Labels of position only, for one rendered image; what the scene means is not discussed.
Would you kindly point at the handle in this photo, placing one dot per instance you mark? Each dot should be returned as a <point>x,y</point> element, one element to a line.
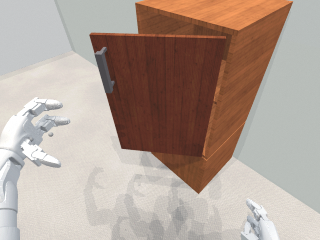
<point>104,71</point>

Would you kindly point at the left robot forearm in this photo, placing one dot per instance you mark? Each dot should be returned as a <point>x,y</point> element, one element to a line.
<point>10,166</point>

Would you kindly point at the left robot hand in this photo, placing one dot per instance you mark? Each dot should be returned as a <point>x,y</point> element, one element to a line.
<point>16,133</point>

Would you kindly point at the right robot hand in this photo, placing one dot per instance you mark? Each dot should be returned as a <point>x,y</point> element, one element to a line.
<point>264,229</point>

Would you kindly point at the cupboard door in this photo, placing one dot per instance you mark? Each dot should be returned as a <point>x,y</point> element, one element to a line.
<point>164,88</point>

